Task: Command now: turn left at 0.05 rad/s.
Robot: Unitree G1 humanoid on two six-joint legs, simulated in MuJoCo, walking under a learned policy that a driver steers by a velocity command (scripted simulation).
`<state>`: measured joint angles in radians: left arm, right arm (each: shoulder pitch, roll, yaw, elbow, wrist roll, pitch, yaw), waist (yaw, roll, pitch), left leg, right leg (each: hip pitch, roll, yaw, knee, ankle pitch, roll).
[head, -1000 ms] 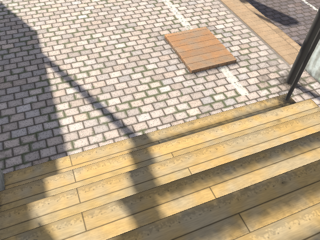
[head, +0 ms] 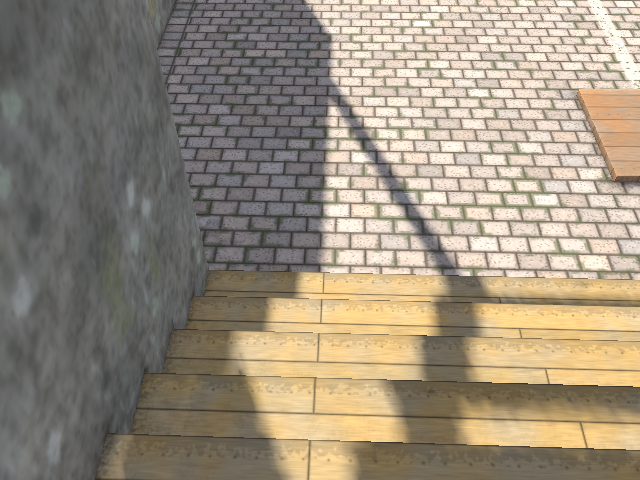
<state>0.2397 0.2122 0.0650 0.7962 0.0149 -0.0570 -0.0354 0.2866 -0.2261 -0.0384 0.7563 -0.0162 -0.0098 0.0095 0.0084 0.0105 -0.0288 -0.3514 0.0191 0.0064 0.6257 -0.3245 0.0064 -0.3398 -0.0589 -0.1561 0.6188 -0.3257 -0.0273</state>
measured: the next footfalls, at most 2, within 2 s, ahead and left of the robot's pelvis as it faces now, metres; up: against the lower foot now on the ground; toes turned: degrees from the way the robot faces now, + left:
left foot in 1.30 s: +0.16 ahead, +0.13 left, +0.00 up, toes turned +0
right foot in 1.62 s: +0.35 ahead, -0.03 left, -0.17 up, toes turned -3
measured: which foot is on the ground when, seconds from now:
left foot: down 0.00-1.00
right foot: down 0.00-1.00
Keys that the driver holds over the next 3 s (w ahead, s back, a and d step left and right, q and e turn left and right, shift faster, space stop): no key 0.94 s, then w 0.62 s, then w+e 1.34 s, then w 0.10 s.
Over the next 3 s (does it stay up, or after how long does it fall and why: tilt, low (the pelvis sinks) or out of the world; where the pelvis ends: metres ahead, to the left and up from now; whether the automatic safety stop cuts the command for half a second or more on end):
stays up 1.02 -0.12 -0.62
